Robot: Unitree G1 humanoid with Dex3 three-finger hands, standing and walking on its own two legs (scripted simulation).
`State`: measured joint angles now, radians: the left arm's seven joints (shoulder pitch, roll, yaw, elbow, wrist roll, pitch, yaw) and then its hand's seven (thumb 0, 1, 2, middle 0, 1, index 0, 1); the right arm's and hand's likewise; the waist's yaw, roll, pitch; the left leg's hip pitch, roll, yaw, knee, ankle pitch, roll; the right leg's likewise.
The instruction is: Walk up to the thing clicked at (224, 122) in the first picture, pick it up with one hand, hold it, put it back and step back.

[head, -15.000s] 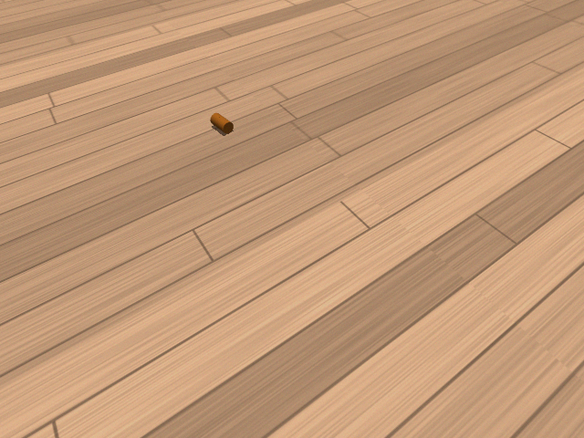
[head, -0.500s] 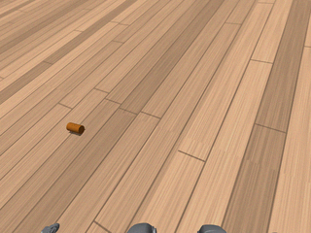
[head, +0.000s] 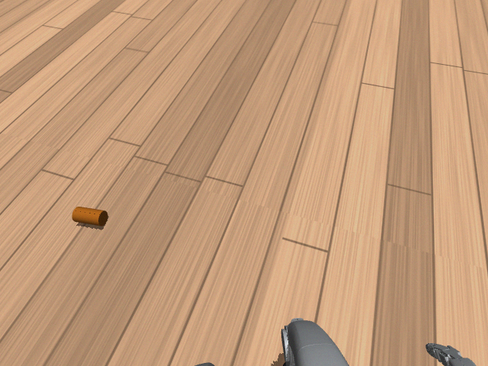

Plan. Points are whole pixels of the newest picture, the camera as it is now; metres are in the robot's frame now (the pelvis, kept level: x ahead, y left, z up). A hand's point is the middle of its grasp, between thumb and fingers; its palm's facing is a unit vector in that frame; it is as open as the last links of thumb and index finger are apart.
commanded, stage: walk up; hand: left
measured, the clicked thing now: (90, 216) +0.83 +0.68 -0.72
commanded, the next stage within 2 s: none
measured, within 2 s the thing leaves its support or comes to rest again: neither
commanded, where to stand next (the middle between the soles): +0.30 +0.62 m, yaw -16 degrees
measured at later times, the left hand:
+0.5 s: hand out of the picture +0.16 +0.51 -0.11, palm faces -0.11 -0.76 -0.64, open 7.4 cm
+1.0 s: hand out of the picture +0.27 +0.65 -0.14, palm faces -0.20 -0.82 -0.54, open 7.3 cm
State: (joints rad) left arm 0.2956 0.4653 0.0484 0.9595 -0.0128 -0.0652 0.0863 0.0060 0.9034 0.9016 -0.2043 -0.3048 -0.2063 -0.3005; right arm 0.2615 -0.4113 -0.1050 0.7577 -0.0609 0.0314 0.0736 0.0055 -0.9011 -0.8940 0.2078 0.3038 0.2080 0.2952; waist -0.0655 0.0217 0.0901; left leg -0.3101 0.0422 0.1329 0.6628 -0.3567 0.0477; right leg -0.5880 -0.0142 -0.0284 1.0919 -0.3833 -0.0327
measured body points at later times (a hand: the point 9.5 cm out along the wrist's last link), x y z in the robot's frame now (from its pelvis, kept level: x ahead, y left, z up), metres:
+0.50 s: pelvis +0.06 +0.19 -0.02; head +0.08 +0.13 +0.42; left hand +0.16 +0.54 -0.07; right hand +0.11 -0.17 -0.15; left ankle +0.10 +0.39 -0.69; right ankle +0.12 -0.02 -0.72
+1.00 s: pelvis +0.13 +0.38 -0.02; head +0.18 +0.34 +0.43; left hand +0.28 +0.69 -0.11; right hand +0.10 +0.07 -0.15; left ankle +0.10 +0.46 -0.67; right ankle +0.18 +0.27 -0.72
